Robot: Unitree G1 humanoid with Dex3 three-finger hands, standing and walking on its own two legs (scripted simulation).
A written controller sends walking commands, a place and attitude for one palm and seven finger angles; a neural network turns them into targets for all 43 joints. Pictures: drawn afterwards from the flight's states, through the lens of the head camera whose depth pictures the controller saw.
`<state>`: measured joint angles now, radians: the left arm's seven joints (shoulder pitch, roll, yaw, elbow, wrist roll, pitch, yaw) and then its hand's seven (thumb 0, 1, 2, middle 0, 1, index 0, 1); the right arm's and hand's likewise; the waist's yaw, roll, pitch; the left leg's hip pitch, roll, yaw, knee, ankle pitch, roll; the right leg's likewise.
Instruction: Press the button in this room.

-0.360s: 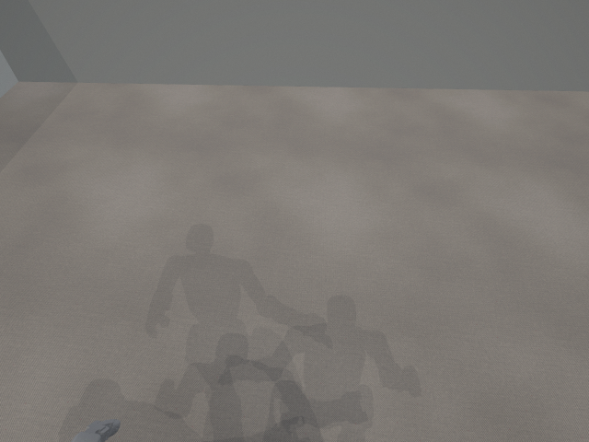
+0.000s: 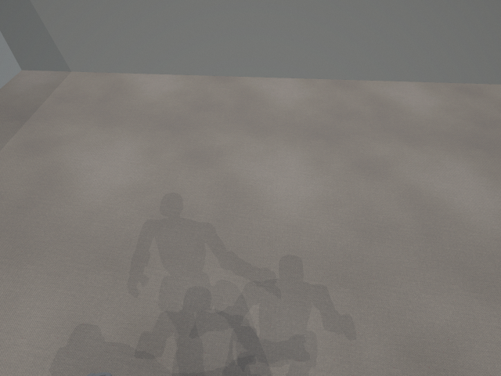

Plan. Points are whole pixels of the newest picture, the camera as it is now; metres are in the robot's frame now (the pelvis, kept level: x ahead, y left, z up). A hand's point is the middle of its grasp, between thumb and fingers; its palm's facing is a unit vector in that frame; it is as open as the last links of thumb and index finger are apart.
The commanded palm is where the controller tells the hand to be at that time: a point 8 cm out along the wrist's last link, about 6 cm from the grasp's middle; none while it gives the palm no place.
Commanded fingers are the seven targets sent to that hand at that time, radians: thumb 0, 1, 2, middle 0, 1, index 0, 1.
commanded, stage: stand and wait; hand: left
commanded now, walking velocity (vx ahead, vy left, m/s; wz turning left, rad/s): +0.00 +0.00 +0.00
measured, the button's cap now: out of the picture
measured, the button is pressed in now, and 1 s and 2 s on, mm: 0 0 0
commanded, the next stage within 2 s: turn or walk to find it in 0.54 s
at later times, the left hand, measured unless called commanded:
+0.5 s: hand out of the picture +0.06 +0.24 -0.15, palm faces -0.02 -0.94 -0.34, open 7.4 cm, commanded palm none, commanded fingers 0.00 0.90 0.90 -0.20 -0.30 -0.20 -0.30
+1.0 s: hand out of the picture +0.01 +0.21 -0.19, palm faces +0.09 -0.97 -0.24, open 7.4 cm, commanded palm none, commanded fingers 0.00 0.90 0.90 -0.20 -0.30 -0.20 -0.30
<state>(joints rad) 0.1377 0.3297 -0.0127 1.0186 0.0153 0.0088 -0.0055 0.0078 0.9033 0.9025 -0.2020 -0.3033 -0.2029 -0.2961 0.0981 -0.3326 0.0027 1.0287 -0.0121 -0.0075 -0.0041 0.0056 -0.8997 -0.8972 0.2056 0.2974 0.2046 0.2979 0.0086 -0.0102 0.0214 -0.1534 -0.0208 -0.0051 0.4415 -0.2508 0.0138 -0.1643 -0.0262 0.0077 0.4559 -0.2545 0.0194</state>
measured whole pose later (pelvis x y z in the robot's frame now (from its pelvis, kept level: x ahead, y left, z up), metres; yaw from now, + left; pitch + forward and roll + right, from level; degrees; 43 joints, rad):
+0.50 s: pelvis -0.02 -0.01 +0.00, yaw +0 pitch -3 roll +0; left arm 0.14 0.34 -0.01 1.08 0.01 0.00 -0.01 0.01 0.90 0.90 -0.20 -0.30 -0.20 -0.30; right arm 0.14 -0.35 0.00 1.12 -0.01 0.00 0.00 0.01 -0.90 -0.90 0.20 0.30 0.20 0.30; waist 0.00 0.00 0.03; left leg -0.15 0.00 -0.01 0.39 -0.20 -0.01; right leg -0.16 -0.01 0.00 0.40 -0.20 0.00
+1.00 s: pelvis -0.04 +0.00 -0.01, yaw +6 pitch +0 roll +0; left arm 0.18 0.25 0.02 0.98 0.02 0.06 0.02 0.01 0.91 0.90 -0.20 -0.30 -0.20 -0.30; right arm 0.22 -0.19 -0.01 1.00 -0.02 0.04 0.01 0.00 -0.90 -0.90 0.20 0.30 0.20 0.30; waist -0.01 -0.04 0.07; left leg -0.34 -0.07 -0.10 0.59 -0.25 0.02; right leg -0.36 -0.04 -0.03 0.80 -0.45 0.03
